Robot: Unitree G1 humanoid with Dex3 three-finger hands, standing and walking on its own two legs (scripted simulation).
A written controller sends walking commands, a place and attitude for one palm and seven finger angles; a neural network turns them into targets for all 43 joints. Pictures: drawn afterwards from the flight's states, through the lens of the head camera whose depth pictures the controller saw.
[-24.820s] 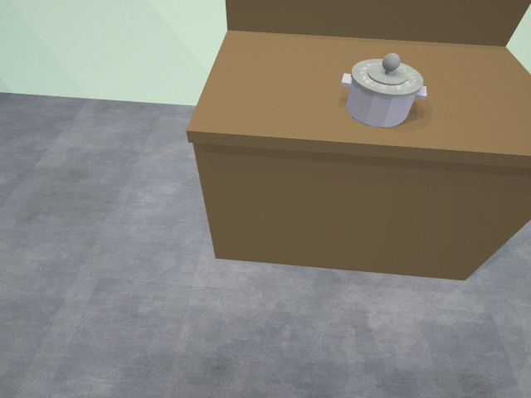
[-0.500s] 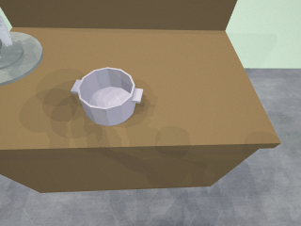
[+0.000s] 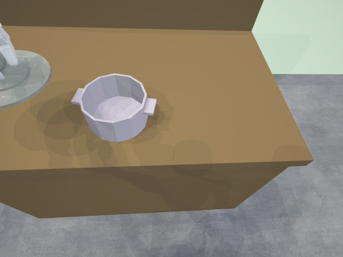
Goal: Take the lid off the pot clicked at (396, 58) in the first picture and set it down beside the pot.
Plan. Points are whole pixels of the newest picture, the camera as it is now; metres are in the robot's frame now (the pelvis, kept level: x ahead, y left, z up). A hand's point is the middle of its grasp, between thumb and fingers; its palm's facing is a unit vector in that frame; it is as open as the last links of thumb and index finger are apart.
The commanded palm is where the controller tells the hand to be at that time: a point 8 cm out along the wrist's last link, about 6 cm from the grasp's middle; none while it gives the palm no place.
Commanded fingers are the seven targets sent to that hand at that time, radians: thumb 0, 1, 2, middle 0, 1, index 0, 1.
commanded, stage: lower the lid onto the table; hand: left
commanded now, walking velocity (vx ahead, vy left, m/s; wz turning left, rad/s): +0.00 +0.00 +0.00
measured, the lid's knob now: out of the picture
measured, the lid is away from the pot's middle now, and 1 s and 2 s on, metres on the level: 0.22 0.23 0.23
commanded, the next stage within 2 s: none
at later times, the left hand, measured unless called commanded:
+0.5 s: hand out of the picture +0.46 +0.36 +0.15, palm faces -0.41 -0.15 -0.90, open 6.6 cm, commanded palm +0.50 +0.35 +0.22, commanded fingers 0.00 0.87 0.65 -0.96 -1.08 -0.94 -1.06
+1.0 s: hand (0, 87) +0.47 +0.36 +0.12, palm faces -0.45 -0.13 -0.88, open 6.6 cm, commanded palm +0.51 +0.35 +0.18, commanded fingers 0.00 0.87 0.65 -0.96 -1.08 -0.94 -1.06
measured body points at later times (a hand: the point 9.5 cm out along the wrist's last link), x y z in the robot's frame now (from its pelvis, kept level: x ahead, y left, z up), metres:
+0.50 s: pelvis +0.00 +0.00 +0.00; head +0.09 +0.02 +0.44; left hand +0.48 +0.36 +0.20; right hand +0.02 -0.28 -0.12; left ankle -0.03 +0.04 -0.74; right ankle +0.00 -0.14 -0.74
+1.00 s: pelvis +0.00 +0.01 -0.01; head +0.09 +0.04 +0.43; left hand +0.49 +0.36 +0.17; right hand -0.01 -0.27 -0.12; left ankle -0.03 +0.04 -0.74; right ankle +0.00 -0.14 -0.74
